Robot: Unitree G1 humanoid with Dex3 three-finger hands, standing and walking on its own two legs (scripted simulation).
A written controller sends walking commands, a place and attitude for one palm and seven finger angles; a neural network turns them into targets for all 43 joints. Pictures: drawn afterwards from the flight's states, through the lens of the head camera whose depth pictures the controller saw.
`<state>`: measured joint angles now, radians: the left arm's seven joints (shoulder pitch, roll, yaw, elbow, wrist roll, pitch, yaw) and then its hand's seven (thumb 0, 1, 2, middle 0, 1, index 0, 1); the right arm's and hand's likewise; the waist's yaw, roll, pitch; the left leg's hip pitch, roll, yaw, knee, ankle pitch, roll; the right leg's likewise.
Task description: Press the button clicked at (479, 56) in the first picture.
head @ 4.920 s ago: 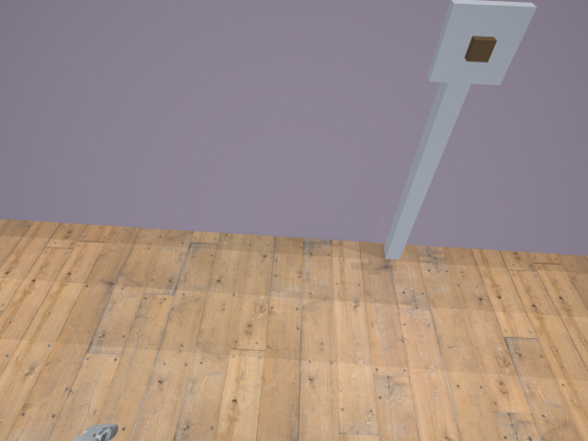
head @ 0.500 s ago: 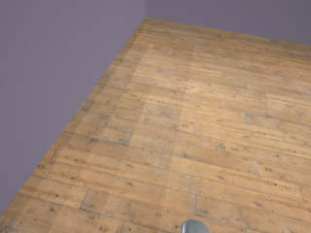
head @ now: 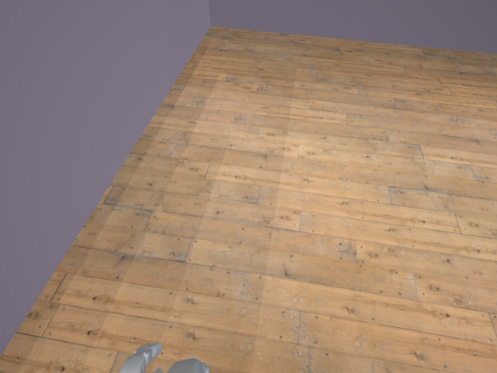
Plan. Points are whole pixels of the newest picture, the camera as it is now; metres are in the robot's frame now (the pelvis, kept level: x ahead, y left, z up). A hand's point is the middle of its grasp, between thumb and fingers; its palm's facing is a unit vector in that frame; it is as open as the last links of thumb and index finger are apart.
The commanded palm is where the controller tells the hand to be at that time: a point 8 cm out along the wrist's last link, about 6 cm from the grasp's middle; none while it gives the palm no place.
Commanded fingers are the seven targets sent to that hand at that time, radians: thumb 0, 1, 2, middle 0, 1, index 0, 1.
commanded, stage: turn to face it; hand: left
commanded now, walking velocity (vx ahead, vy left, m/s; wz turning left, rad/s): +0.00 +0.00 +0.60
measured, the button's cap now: out of the picture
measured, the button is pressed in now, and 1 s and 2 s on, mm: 0 0 0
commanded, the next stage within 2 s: none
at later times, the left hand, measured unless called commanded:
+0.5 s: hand out of the picture +0.07 +0.23 -0.15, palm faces +0.30 -0.91 -0.30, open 7.3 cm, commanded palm none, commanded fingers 0.00 0.90 0.90 -0.20 -0.30 -0.20 -0.30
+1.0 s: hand out of the picture -0.08 +0.16 -0.18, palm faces +0.62 -0.75 -0.24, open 7.3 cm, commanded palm none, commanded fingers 0.00 0.90 0.90 -0.20 -0.30 -0.20 -0.30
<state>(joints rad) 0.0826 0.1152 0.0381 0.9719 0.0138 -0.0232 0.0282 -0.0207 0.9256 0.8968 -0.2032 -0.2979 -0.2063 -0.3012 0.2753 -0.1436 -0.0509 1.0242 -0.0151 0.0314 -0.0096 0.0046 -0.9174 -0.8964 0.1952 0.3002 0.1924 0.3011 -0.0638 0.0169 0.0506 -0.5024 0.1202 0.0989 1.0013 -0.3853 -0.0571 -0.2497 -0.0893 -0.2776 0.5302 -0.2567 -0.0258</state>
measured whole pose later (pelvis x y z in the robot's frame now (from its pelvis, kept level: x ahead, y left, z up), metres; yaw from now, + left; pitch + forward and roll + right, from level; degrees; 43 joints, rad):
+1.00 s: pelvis +0.01 -0.03 -0.01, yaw +37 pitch +1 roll +1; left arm 0.26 0.24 0.06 0.92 0.02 0.04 0.01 0.00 0.91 0.90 -0.21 -0.30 -0.21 -0.30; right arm 0.10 -0.25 -0.07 0.89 -0.01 0.05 0.03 0.00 -0.91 -0.90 0.19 0.30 0.19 0.30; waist 0.03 -0.05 0.09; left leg -0.28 0.02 0.10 0.59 -0.29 0.00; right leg -0.30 -0.21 -0.27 0.73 -0.42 0.05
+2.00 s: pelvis -0.01 -0.04 +0.00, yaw +70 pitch +0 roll -1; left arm 0.22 0.28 0.08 0.94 0.01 0.07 0.01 0.01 0.91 0.90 -0.20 -0.30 -0.20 -0.30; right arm 0.14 -0.21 -0.04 0.90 -0.01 0.03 0.00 0.00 -0.91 -0.90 0.20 0.30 0.20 0.30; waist 0.02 -0.04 0.08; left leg -0.27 0.00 0.03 0.52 -0.26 0.03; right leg -0.47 -0.12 -0.06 1.09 -0.42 0.08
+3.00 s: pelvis -0.05 +0.05 +0.01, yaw +82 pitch -2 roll +0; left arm 0.39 0.17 0.05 1.14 0.03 0.01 0.00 0.01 0.91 0.90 -0.20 -0.30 -0.20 -0.30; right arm 0.21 -0.15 -0.06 1.00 -0.01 -0.07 -0.03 -0.03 -0.96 -0.90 0.20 0.30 0.20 0.30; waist 0.03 -0.04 0.01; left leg -0.16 0.02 0.17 0.45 -0.26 0.04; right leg -0.44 -0.12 -0.09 1.10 -0.35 0.01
